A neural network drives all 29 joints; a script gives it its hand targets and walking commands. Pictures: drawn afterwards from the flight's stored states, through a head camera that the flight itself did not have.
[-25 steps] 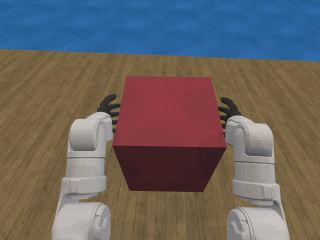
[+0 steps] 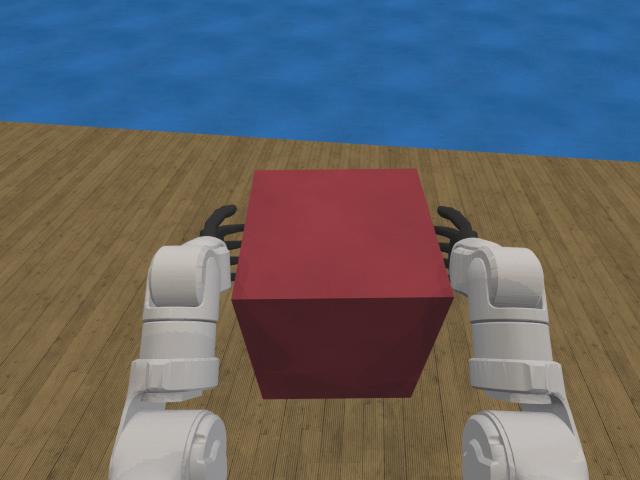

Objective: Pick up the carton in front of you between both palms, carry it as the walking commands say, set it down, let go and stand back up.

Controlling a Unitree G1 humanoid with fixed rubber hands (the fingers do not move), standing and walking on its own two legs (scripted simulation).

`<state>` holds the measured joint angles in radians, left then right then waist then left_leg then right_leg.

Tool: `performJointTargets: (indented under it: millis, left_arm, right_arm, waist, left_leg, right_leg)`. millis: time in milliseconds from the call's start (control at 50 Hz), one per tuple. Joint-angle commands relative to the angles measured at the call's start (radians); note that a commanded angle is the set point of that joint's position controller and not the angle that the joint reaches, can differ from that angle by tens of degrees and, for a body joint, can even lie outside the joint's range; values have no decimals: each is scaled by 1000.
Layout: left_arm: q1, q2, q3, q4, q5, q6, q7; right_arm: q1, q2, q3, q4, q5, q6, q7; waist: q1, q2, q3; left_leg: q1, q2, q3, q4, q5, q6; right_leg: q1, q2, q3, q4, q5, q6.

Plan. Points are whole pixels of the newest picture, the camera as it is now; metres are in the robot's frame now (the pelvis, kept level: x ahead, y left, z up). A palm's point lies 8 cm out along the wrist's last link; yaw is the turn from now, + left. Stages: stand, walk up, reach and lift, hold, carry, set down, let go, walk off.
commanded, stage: carry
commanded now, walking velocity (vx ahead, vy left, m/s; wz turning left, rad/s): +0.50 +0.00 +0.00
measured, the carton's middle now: (336, 289) +0.37 +0.01 +0.04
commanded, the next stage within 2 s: none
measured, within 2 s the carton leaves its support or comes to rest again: neither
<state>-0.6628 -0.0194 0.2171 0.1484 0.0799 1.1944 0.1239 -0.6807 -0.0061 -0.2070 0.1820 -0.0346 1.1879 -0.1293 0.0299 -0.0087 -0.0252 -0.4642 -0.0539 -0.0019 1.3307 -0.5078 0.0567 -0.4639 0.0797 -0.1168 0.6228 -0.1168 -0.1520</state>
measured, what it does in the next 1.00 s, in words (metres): goes down: left foot 0.04 m lower, then right foot 0.04 m lower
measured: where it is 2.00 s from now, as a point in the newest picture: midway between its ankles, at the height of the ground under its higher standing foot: (336, 253)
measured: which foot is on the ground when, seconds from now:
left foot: up 0.00-0.36, down 0.38-0.88, up 0.90-1.00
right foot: down 0.00-0.38, up 0.40-0.88, down 0.90-1.00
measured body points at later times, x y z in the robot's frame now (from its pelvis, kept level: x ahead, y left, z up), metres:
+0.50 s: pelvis +0.32 +0.03 -0.04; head +0.34 +0.03 +0.41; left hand +0.70 +0.17 +0.07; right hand +0.68 -0.14 +0.07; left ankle +0.38 +0.06 -0.76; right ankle +0.18 -0.07 -0.65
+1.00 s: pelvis +0.63 -0.01 -0.08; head +0.64 -0.01 +0.37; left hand +1.00 +0.15 +0.02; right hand +1.00 -0.16 +0.02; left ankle +0.49 +0.09 -0.69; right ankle +0.70 -0.05 -0.80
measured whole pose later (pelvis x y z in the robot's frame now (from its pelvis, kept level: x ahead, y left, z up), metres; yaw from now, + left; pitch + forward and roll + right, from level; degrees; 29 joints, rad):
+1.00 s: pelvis +0.63 -0.01 -0.08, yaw +0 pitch +4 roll +0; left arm -0.65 -0.03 0.22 0.22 0.09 1.17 0.13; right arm -0.67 -0.02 -0.20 0.26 -0.03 1.15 -0.12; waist 0.02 0.00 -0.07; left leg -0.41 -0.07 0.00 1.32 -0.53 0.06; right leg -0.49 0.08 -0.11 0.63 -0.11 -0.15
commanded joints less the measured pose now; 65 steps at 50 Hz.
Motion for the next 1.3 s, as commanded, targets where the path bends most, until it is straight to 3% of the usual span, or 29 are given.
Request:
performJointTargets:
  millis: [0, 120, 260, 280, 320, 340, 360, 380, 400, 420, 440, 460, 520, 640, 780, 800, 840, 860, 880, 900, 920, 940, 960, 980, 1000, 1040, 1120, 1160, 1280]
  left_arm:
    - [-839, -1162, -685, -164, -519, -29, -258]
    - [-747, -1168, -702, -201, -533, -54, -261]
    - [-654, -1068, -713, -212, -514, -52, -253]
    - [-633, -1052, -708, -194, -506, -48, -251]
    - [-609, -1029, -699, -150, -490, -39, -251]
    - [-620, -1020, -698, -130, -486, -35, -253]
    - [-640, -1010, -692, -116, -484, -33, -254]
    - [-655, -1010, -685, -89, -478, -25, -254]
    - [-657, -1010, -665, -56, -468, -10, -248]
    - [-665, -1018, -658, -54, -465, -5, -241]
    - [-709, -1034, -649, -86, -467, -9, -237]
    - [-763, -1056, -644, -116, -464, -16, -231]
    - [-754, -1102, -633, -152, -435, -32, -205]
    - [-661, -1078, -653, -185, -387, -42, -168]
    - [-609, -1009, -656, -145, -354, -21, -176]
    - [-599, -1000, -645, -122, -346, -18, -182]
    - [-579, -982, -618, -69, -333, -17, -195]
    - [-576, -979, -602, -49, -327, -18, -204]
    - [-563, -971, -582, -22, -324, -20, -215]
    - [-582, -951, -559, 16, -317, -24, -220]
    - [-555, -965, -548, 63, -324, -25, -226]
    - [-576, -993, -554, 56, -346, -36, -234]
    - [-630, -1061, -583, 17, -390, -45, -245]
    - [-722, -1112, -612, -49, -435, -53, -253]
    - [-789, -1155, -646, -90, -475, -58, -259]
    - [-826, -1198, -678, -141, -521, -73, -261]
    - [-723, -1191, -690, -160, -523, -86, -261]
    - [-683, -1174, -697, -166, -515, -92, -263]
    - [-646, -1083, -723, -216, -513, -86, -254]
  right_arm:
    - [-743, 1120, 603, -169, 380, -25, 219]
    - [-624, 1119, 639, -208, 334, -57, 178]
    - [-612, 1024, 680, -279, 322, -42, 171]
    - [-600, 1008, 676, -270, 319, -33, 175]
    - [-578, 976, 655, -229, 310, -17, 186]
    - [-570, 960, 639, -205, 304, -11, 192]
    - [-559, 940, 616, -182, 297, -6, 200]
    - [-556, 913, 587, -146, 294, 1, 207]
    - [-561, 899, 560, -96, 294, 3, 207]
    - [-547, 926, 560, -77, 307, 4, 213]
    - [-604, 986, 584, -98, 341, -3, 224]
    - [-691, 1059, 608, -140, 381, -7, 237]
    - [-835, 1168, 675, -229, 480, -18, 254]
    - [-751, 1145, 678, -264, 490, -26, 255]
    - [-638, 1080, 663, -167, 448, -19, 265]
    - [-632, 1078, 658, -138, 442, -21, 268]
    - [-628, 1088, 652, -83, 434, -26, 274]
    - [-631, 1092, 644, -62, 429, -30, 276]
    - [-651, 1089, 633, -49, 424, -34, 277]
    - [-666, 1114, 627, -10, 421, -29, 277]
    - [-663, 1099, 605, 13, 409, -27, 270]
    - [-674, 1124, 603, 2, 399, -31, 263]
    - [-712, 1131, 600, -43, 396, -40, 256]
    - [-744, 1147, 598, -87, 395, -50, 247]
    - [-748, 1156, 595, -113, 394, -57, 236]
    - [-720, 1169, 605, -147, 384, -69, 216]
    - [-615, 1160, 638, -176, 356, -87, 189]
    - [-589, 1144, 657, -194, 344, -94, 184]
    - [-608, 1058, 699, -281, 345, -79, 175]
  waist:
    - [-5, 8, -435]
    - [36, -92, -479]
    - [92, -98, -409]
    - [90, -105, -403]
    - [25, -116, -434]
    - [-34, -85, -461]
    - [-55, 7, -477]
    - [-39, 162, -499]
    - [-93, 286, -596]
    - [-99, 232, -624]
    - [-95, 162, -575]
    - [-81, 64, -501]
    - [-52, 23, -438]
    - [-100, 112, -480]
    - [-150, 118, -397]
    - [-138, 120, -386]
    - [-62, 123, -413]
    - [-9, 87, -443]
    - [12, -17, -474]
    - [4, -200, -542]
    - [37, -209, -561]
    - [51, -223, -599]
    - [34, -110, -538]
    - [10, -50, -467]
    - [-8, 1, -432]
    - [-8, -17, -420]
    - [19, -81, -469]
    - [35, -89, -479]
    - [85, -88, -412]
  left_leg:
    - [-211, 77, -34, -103, 80, -10]
    - [-323, 80, 33, -343, 318, -19]
    - [-213, -17, 138, -803, 636, 14]
    - [-129, -26, 139, -871, 689, 30]
    - [127, -25, 139, -946, 761, 54]
    - [297, 20, 121, -984, 803, 54]
    - [507, 150, 14, -902, 991, 47]
    - [722, 335, -198, -714, 1459, 80]
    - [907, 454, -447, -699, 1311, 254]
    - [886, 451, -544, -787, 839, 304]
    - [770, 402, -560, -876, 490, 306]
    - [633, 356, -497, -914, 450, 262]
    - [428, 294, -329, -938, 579, 186]
    - [631, 233, -174, -849, 1082, 114]
    - [661, 126, -67, -760, 1042, 85]
    - [617, 127, -52, -730, 1019, 76]
    - [514, 136, -14, -569, 1053, 43]
    - [411, 124, 22, -414, 955, 24]
    - [181, 84, 36, -222, 524, 12]
    - [-134, -26, 12, 2, -112, -30]
    - [-248, -28, -31, 102, -133, -21]
    - [-356, -6, -55, 179, -101, -11]
    - [-357, 35, -53, 119, -32, -2]
    - [-317, 51, -46, 39, 26, 0]
    - [-251, 70, -42, -38, 62, -4]
    - [-193, 83, -20, -134, 110, -12]
    - [-323, 96, 11, -269, 252, -24]
    - [-353, 88, 32, -341, 344, -22]
    - [-291, 6, 119, -710, 573, 1]
  right_leg:
    - [438, -335, 478, -228, 169, -94]
    - [618, -265, 304, -141, 686, -23]
    - [690, -156, 184, -57, 696, 13]
    - [658, -155, 165, -26, 683, 21]
    - [562, -156, 129, 125, 705, 56]
    - [469, -148, 96, 271, 615, 78]
    - [256, -110, 91, 438, 257, 85]
    - [-2, -23, 75, 576, -413, 102]
    - [-212, 19, 142, 808, -528, 131]
    - [-306, -24, 171, 849, -498, 109]
    - [-346, -51, 174, 817, -430, 96]
    - [-320, -78, 173, 742, -362, 99]
    - [-199, -106, 141, 550, -285, 119]
    - [-332, -101, 85, 356, -53, 126]
    - [-199, -16, -13, -114, 267, 89]
    - [-112, -11, -16, -177, 319, 76]
    - [139, -17, -15, -241, 371, 49]
    - [318, -53, 2, -262, 411, 42]
    - [538, -199, 149, -141, 661, 40]
    - [817, -447, 483, 23, 1006, -89]
    - [867, -455, 565, -1, 853, -143]
    - [852, -483, 699, -96, 306, -223]
    - [700, -411, 683, -172, 47, -182]
    - [556, -371, 603, -206, 37, -140]
    - [445, -350, 537, -230, 47, -108]
    - [361, -321, 458, -251, 89, -84]
    - [552, -294, 357, -166, 532, -53]
    - [618, -264, 308, -135, 660, -24]
    - [694, -168, 215, -72, 698, 2]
